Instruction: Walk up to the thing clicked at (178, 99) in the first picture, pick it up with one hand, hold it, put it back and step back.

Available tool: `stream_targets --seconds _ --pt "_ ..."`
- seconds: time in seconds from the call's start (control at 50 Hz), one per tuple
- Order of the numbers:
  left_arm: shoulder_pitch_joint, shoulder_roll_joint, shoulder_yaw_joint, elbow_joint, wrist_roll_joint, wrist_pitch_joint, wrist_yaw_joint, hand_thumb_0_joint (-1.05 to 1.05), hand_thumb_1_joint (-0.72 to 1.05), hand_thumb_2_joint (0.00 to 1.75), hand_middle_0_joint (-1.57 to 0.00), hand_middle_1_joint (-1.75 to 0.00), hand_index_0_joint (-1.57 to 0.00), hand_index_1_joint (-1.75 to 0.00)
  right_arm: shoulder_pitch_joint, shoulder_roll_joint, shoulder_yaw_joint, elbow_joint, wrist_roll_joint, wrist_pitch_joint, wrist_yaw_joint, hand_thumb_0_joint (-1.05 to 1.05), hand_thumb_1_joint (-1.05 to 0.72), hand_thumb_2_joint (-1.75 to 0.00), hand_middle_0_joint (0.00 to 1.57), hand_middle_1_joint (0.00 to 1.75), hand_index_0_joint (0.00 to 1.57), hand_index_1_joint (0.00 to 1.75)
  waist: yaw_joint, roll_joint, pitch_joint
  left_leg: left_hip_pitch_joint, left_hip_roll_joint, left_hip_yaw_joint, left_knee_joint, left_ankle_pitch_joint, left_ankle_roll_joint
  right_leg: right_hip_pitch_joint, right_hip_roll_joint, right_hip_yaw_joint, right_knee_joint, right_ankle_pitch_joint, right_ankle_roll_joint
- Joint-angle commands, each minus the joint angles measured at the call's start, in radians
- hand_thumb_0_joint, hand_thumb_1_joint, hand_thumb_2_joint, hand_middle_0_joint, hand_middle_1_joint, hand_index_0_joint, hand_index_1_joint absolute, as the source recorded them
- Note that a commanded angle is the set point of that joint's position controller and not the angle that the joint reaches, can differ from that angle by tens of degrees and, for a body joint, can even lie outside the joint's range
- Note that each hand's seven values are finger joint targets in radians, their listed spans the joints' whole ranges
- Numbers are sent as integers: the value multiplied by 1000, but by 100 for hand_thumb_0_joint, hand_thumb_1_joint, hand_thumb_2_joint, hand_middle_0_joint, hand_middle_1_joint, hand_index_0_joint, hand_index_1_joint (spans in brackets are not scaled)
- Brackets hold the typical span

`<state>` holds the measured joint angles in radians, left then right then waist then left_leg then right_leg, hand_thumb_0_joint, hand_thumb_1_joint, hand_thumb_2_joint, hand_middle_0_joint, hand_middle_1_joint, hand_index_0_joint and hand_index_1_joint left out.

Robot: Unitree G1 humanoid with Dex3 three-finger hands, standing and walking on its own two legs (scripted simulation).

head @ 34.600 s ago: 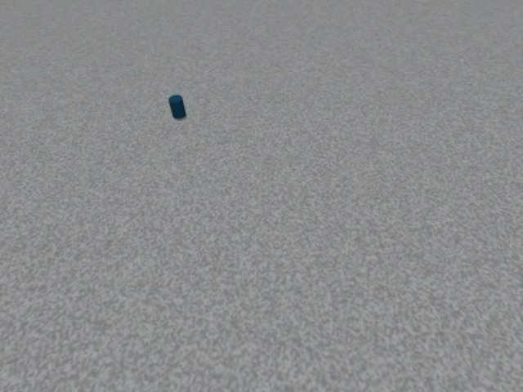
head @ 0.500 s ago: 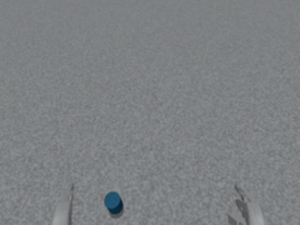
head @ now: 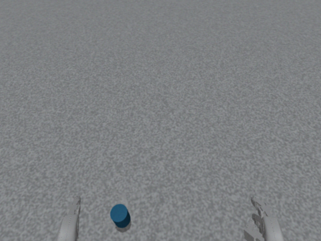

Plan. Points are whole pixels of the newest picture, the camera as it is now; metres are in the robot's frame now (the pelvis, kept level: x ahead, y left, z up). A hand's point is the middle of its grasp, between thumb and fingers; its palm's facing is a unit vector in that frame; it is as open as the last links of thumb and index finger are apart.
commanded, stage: home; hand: left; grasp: from the side
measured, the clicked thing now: (120, 216) +0.37 +0.24 -0.66
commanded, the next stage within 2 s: stand in 1.04 s
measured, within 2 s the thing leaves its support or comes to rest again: neither
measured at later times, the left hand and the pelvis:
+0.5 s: hand (95, 237) +0.16 +0.18 -0.06, palm faces +0.11 -0.95 -0.28, open 17.6 cm; pelvis -0.01 +0.00 +0.00, yaw +0 degrees
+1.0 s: hand (94, 238) +0.16 +0.18 -0.06, palm faces +0.11 -0.95 -0.28, open 17.5 cm; pelvis -0.01 +0.00 +0.00, yaw +0 degrees
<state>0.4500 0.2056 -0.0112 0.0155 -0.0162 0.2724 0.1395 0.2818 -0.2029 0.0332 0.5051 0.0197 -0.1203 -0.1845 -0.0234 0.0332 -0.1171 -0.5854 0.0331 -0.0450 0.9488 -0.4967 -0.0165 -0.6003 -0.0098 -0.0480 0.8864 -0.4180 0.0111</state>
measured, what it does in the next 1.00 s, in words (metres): stands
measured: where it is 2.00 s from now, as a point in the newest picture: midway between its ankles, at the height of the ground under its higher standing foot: outside the picture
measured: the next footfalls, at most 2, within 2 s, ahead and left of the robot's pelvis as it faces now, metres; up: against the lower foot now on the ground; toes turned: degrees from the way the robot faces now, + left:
none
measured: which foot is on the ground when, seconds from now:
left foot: down 0.00-1.00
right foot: down 0.00-1.00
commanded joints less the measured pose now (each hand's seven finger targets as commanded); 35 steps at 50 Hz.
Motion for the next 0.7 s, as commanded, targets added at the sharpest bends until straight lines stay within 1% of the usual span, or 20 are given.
stream_targets --seconds 0.0,0.04,0.08,0.12,0.14,0.2,0.22,0.26,0.28,0.3,0.38,0.4,0.42,0.44,0.5,0.52,0.58,0.6,0.66,0.68 --pt "-21 102 59 -168 9 -49 10 0 -61 2 -4 -5 -4 -5 -70 -112 -48 -161 -8 -53 -8 0 -90 -90 20 30 20 30 -3 -3 -78 13 -36 30 -155 247 19 120 25 -17 -128 194 -19" --pt "-45 107 58 -184 9 -52 10 0 -61 2 -4 -5 -4 -5 -73 -112 -48 -163 -8 -53 -10 0 -90 -90 20 30 20 30 -2 21 -75 18 -35 29 -165 224 17 106 27 -20 -132 169 -21" --pt "-44 106 60 -185 11 -53 10 0 -61 2 -4 -5 -4 -5 -73 -114 -49 -163 -7 -55 -13 0 -90 -90 20 30 20 30 -7 -4 -91 27 -33 30 -164 220 21 116 26 -16 -135 168 -20" --pt "-34 105 61 -193 9 -52 9 0 -61 1 -4 -5 -4 -5 -68 -113 -49 -158 -9 -56 -13 0 -90 -90 20 30 20 30 -4 12 -105 33 -35 32 -157 237 20 125 24 -12 -133 184 -21" --pt "-24 96 48 -181 11 -51 9 0 -61 2 -4 -5 -4 -5 -73 -112 -47 -158 -9 -57 -14 0 -90 -90 20 30 20 30 -4 -2 -95 35 -32 27 -159 244 20 125 26 -18 -132 190 -20" --pt "-24 99 54 -176 12 -51 10 0 -61 2 -4 -5 -4 -5 -71 -114 -49 -155 -9 -59 -14 0 -90 -90 20 30 20 30 -1 7 -92 34 -31 29 -165 248 18 118 27 -16 -130 188 -23" --pt "-31 95 47 -169 12 -51 8 0 -59 3 -4 -5 -5 -5 -73 -113 -48 -152 -10 -58 -13 0 -90 -90 20 30 20 30 -4 0 -82 31 -32 27 -166 241 18 118 27 -19 -132 180 -22" --pt "-30 94 48 -165 12 -51 9 0 -60 3 -4 -5 -4 -5 -77 -114 -47 -155 -9 -60 -12 0 -90 -90 20 30 20 30 -4 -21 -73 20 -36 31 -164 219 24 116 24 -17 -144 167 -18" --pt "-33 103 61 -158 11 -52 9 0 -59 3 -5 -5 -5 -5 -78 -116 -49 -151 -9 -60 -11 0 -90 -90 20 30 20 30 -5 -19 -70 15 -35 32 -164 214 24 115 23 -15 -146 161 -18" --pt "-28 100 56 -166 13 -53 9 0 -61 2 -4 -5 -4 -5 -75 -114 -47 -151 -10 -60 -11 0 -90 -90 20 30 20 30 1 -11 -75 20 -35 33 -168 213 23 119 22 -13 -144 160 -20" --pt "-27 98 59 -169 12 -54 8 0 -60 3 -4 -5 -4 -5 -75 -115 -49 -151 -10 -61 -12 0 -90 -90 20 30 20 30 0 0 -77 25 -34 33 -168 229 22 123 23 -14 -143 174 -21" --pt "-34 96 55 -148 12 -53 7 0 -60 3 -4 -5 -4 -5 -76 -114 -48 -147 -11 -62 -10 0 -90 -90 20 30 20 30 -3 -18 -56 13 -35 34 -170 212 23 113 24 -16 -145 158 -18" --pt "-41 101 58 -172 12 -56 7 0 -59 3 -5 -5 -5 -5 -83 -110 -45 -152 -9 -63 -10 0 -90 -90 20 30 20 30 3 0 -60 18 -35 33 -172 205 23 117 22 -16 -148 152 -20" --pt "-47 101 61 -159 12 -57 7 0 -58 4 -5 -5 -5 -5 -79 -111 -46 -151 -11 -63 -11 0 -90 -90 20 30 20 30 -5 -12 -60 16 -36 36 -172 195 25 111 22 -12 -150 144 -18" --pt "-53 95 54 -161 12 -59 5 0 -58 4 -5 -5 -5 -5 -82 -111 -46 -152 -11 -66 -9 0 -90 -90 20 30 20 30 -2 -11 -48 7 -34 32 -183 156 24 102 24 -17 -154 107 -17" --pt "-32 95 56 -169 13 -59 5 0 -59 4 -5 -5 -5 -5 -81 -109 -46 -155 -10 -67 -10 0 -90 -90 20 30 20 30 5 4 -59 15 -36 33 -181 165 24 113 22 -15 -156 115 -19" --pt "-48 94 50 -174 12 -61 4 0 -56 5 -5 -6 -5 -6 -79 -114 -47 -152 -11 -69 -9 0 -90 -90 20 30 20 30 -7 4 -67 21 -35 34 -183 168 24 107 24 -13 -152 119 -20" --pt "-41 91 51 -174 13 -62 5 0 -57 5 -5 -6 -5 -6 -82 -110 -45 -152 -10 -70 -11 0 -90 -90 20 30 20 30 -3 -4 -76 28 -32 30 -184 174 24 111 25 -15 -148 123 -20" --pt "-57 99 57 -167 12 -64 6 0 -57 5 -5 -6 -5 -6 -87 -110 -44 -154 -10 -74 -9 0 -90 -90 20 30 20 30 3 -7 -37 -8 -39 33 -188 111 26 94 21 -16 -165 68 -17" --pt "-45 96 58 -171 16 -66 6 0 -58 4 -5 -5 -5 -5 -86 -109 -45 -152 -12 -75 -11 0 -90 -90 20 30 20 30 1 -8 -63 10 -34 32 -189 123 25 105 24 -15 -158 78 -18"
